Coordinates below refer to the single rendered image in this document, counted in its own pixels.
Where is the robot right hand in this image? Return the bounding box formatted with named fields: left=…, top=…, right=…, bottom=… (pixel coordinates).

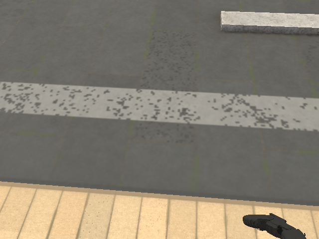
left=242, top=213, right=306, bottom=239

